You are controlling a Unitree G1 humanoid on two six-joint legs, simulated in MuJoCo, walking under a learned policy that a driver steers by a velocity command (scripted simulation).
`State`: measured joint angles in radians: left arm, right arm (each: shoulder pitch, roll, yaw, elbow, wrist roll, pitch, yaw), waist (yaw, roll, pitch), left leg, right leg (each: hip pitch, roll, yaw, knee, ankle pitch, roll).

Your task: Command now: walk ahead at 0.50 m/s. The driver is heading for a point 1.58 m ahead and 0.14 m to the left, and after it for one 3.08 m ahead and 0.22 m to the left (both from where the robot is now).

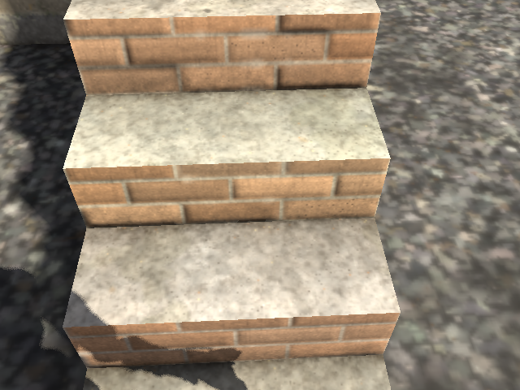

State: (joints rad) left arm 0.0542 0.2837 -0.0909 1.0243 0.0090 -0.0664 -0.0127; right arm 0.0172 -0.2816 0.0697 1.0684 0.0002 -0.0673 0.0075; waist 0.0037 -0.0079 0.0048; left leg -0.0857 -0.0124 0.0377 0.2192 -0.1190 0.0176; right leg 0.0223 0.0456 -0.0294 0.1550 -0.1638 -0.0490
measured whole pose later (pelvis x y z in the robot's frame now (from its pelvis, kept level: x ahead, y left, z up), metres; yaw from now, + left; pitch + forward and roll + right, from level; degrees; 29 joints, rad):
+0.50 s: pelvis +0.00 +0.00 +0.00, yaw +0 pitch -1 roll +0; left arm 0.05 0.29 -0.09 1.03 0.01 -0.07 -0.01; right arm 0.02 -0.28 0.07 1.07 0.00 -0.07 0.01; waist 0.00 -0.01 0.00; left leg -0.08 -0.01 0.04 0.22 -0.12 0.01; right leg 0.03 0.05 -0.02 0.15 -0.16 -0.05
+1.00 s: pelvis +0.00 +0.00 +0.00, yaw +0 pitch -1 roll +0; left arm 0.04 0.28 -0.08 1.01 0.01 -0.07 -0.01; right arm 0.03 -0.28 0.06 1.09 0.00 -0.07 -0.01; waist 0.00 -0.01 0.00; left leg -0.08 -0.01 0.03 0.21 -0.12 0.01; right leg 0.02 0.05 -0.03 0.16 -0.17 -0.05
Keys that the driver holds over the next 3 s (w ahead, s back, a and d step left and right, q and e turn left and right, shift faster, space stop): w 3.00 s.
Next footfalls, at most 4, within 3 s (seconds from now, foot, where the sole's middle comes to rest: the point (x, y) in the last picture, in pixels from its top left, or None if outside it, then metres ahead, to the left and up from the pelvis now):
none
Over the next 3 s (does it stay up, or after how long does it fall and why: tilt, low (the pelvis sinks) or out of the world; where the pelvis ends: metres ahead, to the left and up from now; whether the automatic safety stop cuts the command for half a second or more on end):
stays up -0.02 -0.01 -0.01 its command is cut before an obstacle after 2.2 s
